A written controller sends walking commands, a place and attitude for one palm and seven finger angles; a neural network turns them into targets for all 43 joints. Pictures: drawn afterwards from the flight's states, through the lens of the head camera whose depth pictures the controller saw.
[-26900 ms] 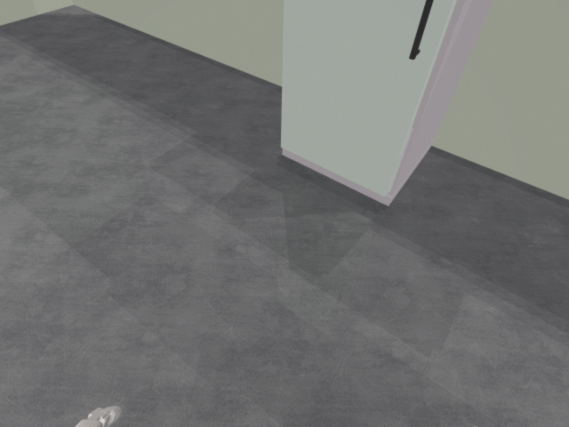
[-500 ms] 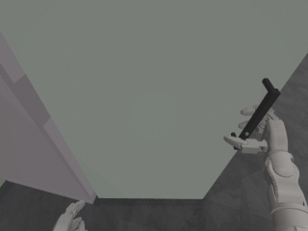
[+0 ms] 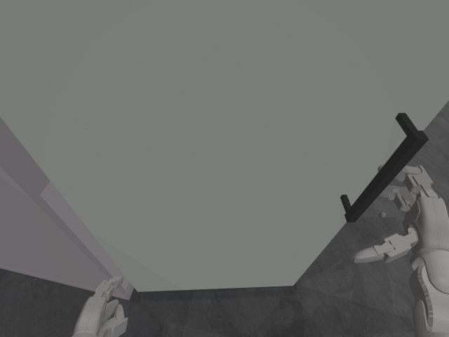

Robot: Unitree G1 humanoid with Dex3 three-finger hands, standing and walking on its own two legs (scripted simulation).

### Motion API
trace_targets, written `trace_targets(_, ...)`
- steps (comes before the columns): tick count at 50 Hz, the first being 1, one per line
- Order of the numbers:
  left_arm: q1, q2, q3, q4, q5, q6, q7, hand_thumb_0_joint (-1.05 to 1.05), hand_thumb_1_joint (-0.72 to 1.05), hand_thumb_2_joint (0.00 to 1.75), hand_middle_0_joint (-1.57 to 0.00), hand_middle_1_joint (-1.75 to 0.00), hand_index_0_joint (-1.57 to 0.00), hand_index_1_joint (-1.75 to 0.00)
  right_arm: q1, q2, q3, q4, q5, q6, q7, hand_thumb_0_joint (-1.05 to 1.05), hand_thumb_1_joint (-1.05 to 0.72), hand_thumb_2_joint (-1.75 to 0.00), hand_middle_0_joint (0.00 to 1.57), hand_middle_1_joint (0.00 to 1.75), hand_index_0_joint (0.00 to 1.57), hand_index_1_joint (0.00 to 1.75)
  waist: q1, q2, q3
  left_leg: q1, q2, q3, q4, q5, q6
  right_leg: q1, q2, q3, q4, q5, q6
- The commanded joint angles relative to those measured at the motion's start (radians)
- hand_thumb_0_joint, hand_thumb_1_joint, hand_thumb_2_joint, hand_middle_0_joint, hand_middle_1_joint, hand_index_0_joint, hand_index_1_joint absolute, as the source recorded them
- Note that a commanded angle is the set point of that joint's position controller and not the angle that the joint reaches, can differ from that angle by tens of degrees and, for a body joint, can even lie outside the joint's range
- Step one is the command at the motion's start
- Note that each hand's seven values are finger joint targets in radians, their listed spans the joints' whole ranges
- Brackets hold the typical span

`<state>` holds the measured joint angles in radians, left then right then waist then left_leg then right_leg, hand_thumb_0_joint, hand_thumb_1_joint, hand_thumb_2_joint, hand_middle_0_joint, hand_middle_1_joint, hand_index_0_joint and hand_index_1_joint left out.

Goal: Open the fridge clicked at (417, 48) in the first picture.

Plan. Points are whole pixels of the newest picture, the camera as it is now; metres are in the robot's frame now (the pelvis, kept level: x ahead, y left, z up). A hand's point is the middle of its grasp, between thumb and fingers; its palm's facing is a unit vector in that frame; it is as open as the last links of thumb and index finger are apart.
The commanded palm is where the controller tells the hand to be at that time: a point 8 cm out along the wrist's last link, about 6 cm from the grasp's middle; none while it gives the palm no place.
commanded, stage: slip the hand off the handle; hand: right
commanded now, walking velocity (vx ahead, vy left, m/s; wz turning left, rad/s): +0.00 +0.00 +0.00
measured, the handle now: (373, 176) +0.37 -0.23 +0.11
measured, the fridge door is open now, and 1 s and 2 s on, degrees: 75 75 75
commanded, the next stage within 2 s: draw the hand back to the body in 1.26 s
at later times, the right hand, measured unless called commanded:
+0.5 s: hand (432, 215) +0.31 -0.31 +0.10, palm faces +0.17 +0.96 -0.22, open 14.7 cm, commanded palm +0.27 -0.35 +0.11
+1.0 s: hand (444, 266) +0.23 -0.30 +0.09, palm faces +0.17 +0.96 -0.24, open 14.7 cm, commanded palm +0.19 -0.35 +0.11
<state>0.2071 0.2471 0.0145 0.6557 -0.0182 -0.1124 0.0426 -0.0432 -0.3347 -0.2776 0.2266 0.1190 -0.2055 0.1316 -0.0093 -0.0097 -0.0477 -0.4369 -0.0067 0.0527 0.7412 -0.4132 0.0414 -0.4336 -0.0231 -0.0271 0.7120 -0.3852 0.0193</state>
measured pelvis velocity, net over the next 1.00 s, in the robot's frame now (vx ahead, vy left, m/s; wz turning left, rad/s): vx -0.03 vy -0.03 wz -0.01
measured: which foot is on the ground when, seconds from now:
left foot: down 0.00-1.00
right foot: down 0.00-1.00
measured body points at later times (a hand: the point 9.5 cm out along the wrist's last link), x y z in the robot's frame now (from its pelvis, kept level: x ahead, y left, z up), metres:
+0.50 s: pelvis -0.04 -0.03 -0.01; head +0.01 -0.04 +0.44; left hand +0.08 +0.24 -0.11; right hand +0.30 -0.36 +0.11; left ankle -0.02 +0.09 -0.71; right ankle -0.02 -0.13 -0.71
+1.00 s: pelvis -0.03 -0.03 +0.00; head -0.01 -0.03 +0.45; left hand +0.15 +0.20 -0.09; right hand +0.22 -0.35 +0.10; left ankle -0.02 +0.09 -0.71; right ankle -0.02 -0.13 -0.71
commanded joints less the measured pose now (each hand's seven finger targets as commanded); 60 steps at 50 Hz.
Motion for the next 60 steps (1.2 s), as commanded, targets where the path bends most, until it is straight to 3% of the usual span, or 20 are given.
trace_targets(1, 0.013, 0.131, 0.051, -0.129, -0.002, -0.038, 0.017, 0.0, 0.9, 0.9, -0.2, -0.3, -0.2, -0.3, -0.251, -0.267, -0.131, -0.253, 0.007, -0.081, 0.003, 0.0, 0.55, -0.2, 0.25, 1.15, 0.25, 1.15, -0.014, -0.07, -0.345, 0.187, 0.01, -0.071, -0.051, 0.628, -0.046, 0.124, 0.034, 0.001, -0.017, 0.469, -0.04)
trace_targets(5, 0.013, 0.14, 0.043, -0.118, -0.008, -0.041, 0.031, 0.0, 0.9, 0.9, -0.2, -0.3, -0.2, -0.3, -0.328, -0.252, -0.102, -0.19, 0.019, -0.079, 0.035, 0.0, 0.55, -0.2, 0.25, 1.15, 0.25, 1.15, 0.026, -0.048, -0.253, 0.095, -0.013, -0.052, -0.075, 0.48, -0.034, 0.111, 0.026, 0.017, -0.016, 0.409, -0.042)
trace_targets(7, 0.009, 0.152, 0.041, -0.113, -0.012, -0.04, 0.039, 0.0, 0.9, 0.9, -0.2, -0.3, -0.2, -0.3, -0.306, -0.288, -0.142, -0.11, 0.039, -0.071, 0.054, 0.0, 0.55, -0.2, 0.25, 1.15, 0.25, 1.15, 0.017, 0.002, -0.211, 0.087, -0.011, -0.052, -0.086, 0.419, -0.034, 0.066, 0.024, 0.028, -0.029, 0.342, -0.04)
trace_targets(9, 0.004, 0.155, 0.037, -0.113, -0.019, -0.036, 0.048, 0.0, 0.9, 0.9, -0.2, -0.3, -0.2, -0.3, -0.372, -0.283, -0.124, -0.067, 0.047, -0.06, 0.076, 0.0, 0.55, -0.2, 0.25, 1.15, 0.25, 1.15, 0.029, 0.03, -0.196, 0.063, -0.01, -0.049, -0.097, 0.345, -0.035, 0.047, 0.024, 0.031, -0.04, 0.284, -0.041)
trace_targets(13, 0.007, 0.162, 0.031, -0.121, -0.022, -0.029, 0.056, 0.0, 0.9, 0.9, -0.2, -0.3, -0.2, -0.3, -0.421, -0.347, -0.162, -0.009, 0.043, -0.051, 0.095, 0.0, 0.55, -0.2, 0.25, 1.15, 0.25, 1.15, 0.017, -0.012, -0.196, 0.048, -0.009, -0.051, -0.105, 0.245, -0.027, 0.029, 0.027, 0.039, -0.052, 0.223, -0.041)
trace_targets(17, 0.023, 0.162, 0.031, -0.125, -0.012, -0.026, 0.058, 0.0, 0.9, 0.9, -0.2, -0.3, -0.2, -0.3, -0.459, -0.41, -0.214, 0.008, 0.039, -0.083, 0.097, 0.0, 0.55, -0.2, 0.25, 1.15, 0.25, 1.15, 0.006, -0.051, -0.255, 0.055, -0.015, -0.055, -0.099, 0.216, -0.022, 0.041, 0.026, 0.046, -0.048, 0.216, -0.04)
trace_targets(22, 0.037, 0.165, 0.031, -0.12, -0.013, -0.019, 0.059, 0.0, 0.9, 0.9, -0.2, -0.3, -0.2, -0.3, -0.511, -0.441, -0.227, 0.04, 0.043, -0.123, 0.111, 0.0, 0.55, -0.2, 0.25, 1.15, 0.25, 1.15, 0.017, -0.103, -0.26, 0.022, -0.025, -0.048, -0.094, 0.171, -0.017, 0.045, 0.02, 0.054, -0.051, 0.186, -0.038)
trace_targets(24, 0.04, 0.166, 0.032, -0.132, -0.018, -0.017, 0.057, 0.0, 0.9, 0.9, -0.2, -0.3, -0.2, -0.3, -0.448, -0.409, -0.205, 0.075, 0.051, -0.118, 0.128, 0.0, 0.55, -0.2, 0.25, 1.15, 0.25, 1.15, 0.011, -0.099, -0.236, 0.017, -0.026, -0.044, -0.095, 0.155, -0.015, 0.032, 0.019, 0.059, -0.057, 0.17, -0.037)
trace_targets(26, 0.039, 0.168, 0.037, -0.149, -0.022, -0.021, 0.051, 0.0, 0.9, 0.9, -0.2, -0.3, -0.2, -0.3, -0.368, -0.37, -0.177, 0.042, 0.061, -0.113, 0.143, 0.0, 0.55, -0.2, 0.25, 1.15, 0.25, 1.15, 0.002, -0.092, -0.259, 0.029, -0.027, -0.037, -0.089, 0.177, -0.013, 0.055, 0.017, 0.061, -0.058, 0.194, -0.037)
trace_targets(33, 0.02, 0.167, 0.04, -0.189, -0.023, -0.033, 0.041, 0.0, 0.9, 0.9, -0.2, -0.3, -0.2, -0.3, -0.194, -0.347, -0.198, -0.135, 0.099, -0.108, 0.118, 0.0, 0.55, -0.2, 0.25, 1.15, 0.25, 1.15, -0.015, -0.065, -0.231, 0.028, -0.035, -0.013, -0.075, 0.187, -0.016, 0.067, 0.01, 0.081, -0.073, 0.22, -0.029)
trace_targets(36, 0.009, 0.161, 0.037, -0.19, -0.014, -0.048, 0.039, 0.0, 0.9, 0.9, -0.2, -0.3, -0.2, -0.3, -0.186, -0.331, -0.181, -0.249, 0.086, -0.129, 0.077, 0.0, 0.55, -0.2, 0.25, 1.15, 0.25, 1.15, -0.009, -0.1, -0.23, 0.013, -0.039, -0.004, -0.064, 0.195, -0.017, 0.094, 0.002, 0.089, -0.076, 0.263, -0.014)
trace_targets(38, 0.002, 0.158, 0.032, -0.184, -0.01, -0.055, 0.039, 0.0, 0.9, 0.9, -0.2, -0.3, -0.2, -0.3, -0.133, -0.31, -0.176, -0.245, 0.078, -0.125, 0.058, 0.0, 0.55, -0.2, 0.25, 1.15, 0.25, 1.15, -0.007, -0.09, -0.194, 0.003, -0.04, 0.0, -0.065, 0.187, -0.018, 0.083, 0.0, 0.092, -0.079, 0.255, -0.007)
trace_targets(40, -0.009, 0.161, 0.028, -0.179, -0.007, -0.057, 0.046, 0.0, 0.9, 0.9, -0.2, -0.3, -0.2, -0.3, -0.111, -0.328, -0.187, -0.265, 0.067, -0.119, 0.048, 0.0, 0.55, -0.2, 0.25, 1.15, 0.25, 1.15, -0.009, -0.093, -0.175, 0.008, -0.039, -0.004, -0.068, 0.173, -0.017, 0.067, 0.002, 0.083, -0.077, 0.227, -0.012)
trace_targets(43, -0.03, 0.148, 0.02, -0.183, -0.011, -0.067, 0.051, 0.0, 0.9, 0.9, -0.2, -0.3, -0.2, -0.3, -0.09, -0.274, -0.14, -0.303, 0.068, -0.1, 0.057, 0.0, 0.55, -0.2, 0.25, 1.15, 0.25, 1.15, -0.005, -0.118, -0.169, 0.009, -0.033, -0.002, -0.077, 0.157, -0.017, 0.078, 0.002, 0.083, -0.088, 0.202, -0.009)
trace_targets(46, -0.037, 0.155, 0.019, -0.173, -0.011, -0.07, 0.063, 0.0, 0.9, 0.9, -0.2, -0.3, -0.2, -0.3, -0.059, -0.305, -0.179, -0.305, 0.089, -0.081, 0.077, 0.0, 0.55, -0.2, 0.25, 1.15, 0.25, 1.15, -0.007, -0.069, -0.184, 0.033, -0.03, -0.013, -0.089, 0.174, -0.018, 0.073, 0.008, 0.073, -0.074, 0.197, -0.02)
trace_targets(48, -0.047, 0.149, 0.013, -0.178, -0.013, -0.071, 0.067, 0.0, 0.9, 0.9, -0.2, -0.3, -0.2, -0.3, -0.009, -0.289, -0.177, -0.3, 0.106, -0.071, 0.101, 0.0, 0.55, -0.2, 0.25, 1.15, 0.25, 1.15, -0.013, -0.053, -0.17, 0.047, -0.027, -0.013, -0.092, 0.187, -0.019, 0.061, 0.014, 0.066, -0.07, 0.202, -0.023)
trace_targets(51, -0.051, 0.149, 0.011, -0.177, -0.014, -0.074, 0.071, 0.0, 0.9, 0.9, -0.2, -0.3, -0.2, -0.3, 0.026, -0.31, -0.208, -0.31, 0.124, -0.069, 0.126, 0.0, 0.55, -0.2, 0.25, 1.15, 0.25, 1.15, -0.019, -0.049, -0.171, 0.066, -0.024, -0.023, -0.09, 0.229, -0.019, 0.054, 0.017, 0.059, -0.053, 0.233, -0.026)
trace_targets(55, -0.046, 0.143, 0.013, -0.194, -0.012, -0.085, 0.067, 0.0, 0.9, 0.9, -0.2, -0.3, -0.2, -0.3, 0.15, -0.287, -0.202, -0.392, 0.146, -0.077, 0.153, 0.0, 0.55, -0.2, 0.25, 1.15, 0.25, 1.15, -0.029, -0.078, -0.205, 0.091, -0.025, -0.022, -0.075, 0.313, -0.02, 0.081, 0.022, 0.05, -0.028, 0.313, -0.025)
trace_targets(58, -0.044, 0.144, 0.012, -0.195, -0.012, -0.092, 0.067, 0.0, 0.9, 0.9, -0.2, -0.3, -0.2, -0.3, 0.195, -0.292, -0.219, -0.403, 0.163, -0.077, 0.165, 0.0, 0.55, -0.2, 0.25, 1.15, 0.25, 1.15, -0.026, -0.067, -0.156, 0.07, -0.019, -0.03, -0.075, 0.303, -0.024, 0.045, 0.023, 0.051, -0.019, 0.284, -0.025)
trace_targets(60, -0.047, 0.148, 0.011, -0.182, -0.013, -0.095, 0.076, 0.0, 0.9, 0.9, -0.2, -0.3, -0.2, -0.3, 0.133, -0.312, -0.233, -0.41, 0.168, -0.087, 0.166, 0.0, 0.55, -0.2, 0.25, 1.15, 0.25, 1.15, -0.011, -0.052, -0.119, 0.05, -0.017, -0.04, -0.084, 0.27, -0.026, 0.024, 0.024, 0.048, -0.008, 0.248, -0.028)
